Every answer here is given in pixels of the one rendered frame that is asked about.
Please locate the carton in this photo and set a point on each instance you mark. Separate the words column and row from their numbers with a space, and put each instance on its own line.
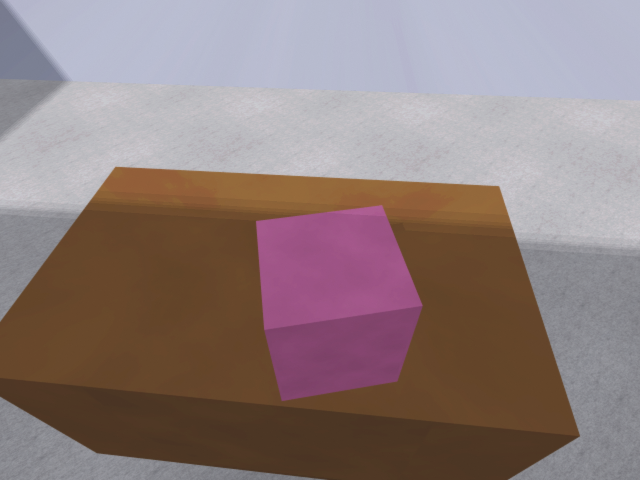
column 339, row 304

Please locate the pedestal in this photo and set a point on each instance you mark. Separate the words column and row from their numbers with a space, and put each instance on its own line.
column 142, row 335

